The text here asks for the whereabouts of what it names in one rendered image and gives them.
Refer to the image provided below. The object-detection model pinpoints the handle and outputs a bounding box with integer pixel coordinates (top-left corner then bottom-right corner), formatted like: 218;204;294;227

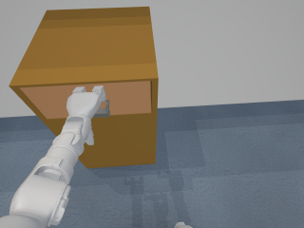
93;100;110;118

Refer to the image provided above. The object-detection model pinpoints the left robot upper arm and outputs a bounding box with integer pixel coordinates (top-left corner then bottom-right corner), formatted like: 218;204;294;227
0;174;71;228

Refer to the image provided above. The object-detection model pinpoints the left robot hand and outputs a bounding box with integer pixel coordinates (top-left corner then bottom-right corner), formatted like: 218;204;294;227
66;85;106;145

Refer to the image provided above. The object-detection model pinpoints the robot left forearm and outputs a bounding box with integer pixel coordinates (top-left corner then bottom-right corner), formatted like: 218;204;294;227
9;113;91;214

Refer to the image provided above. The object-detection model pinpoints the drawer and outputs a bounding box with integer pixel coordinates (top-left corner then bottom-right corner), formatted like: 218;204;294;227
20;81;151;119

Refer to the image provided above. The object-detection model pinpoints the cabinet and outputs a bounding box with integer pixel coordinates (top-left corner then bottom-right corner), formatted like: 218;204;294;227
9;7;159;169

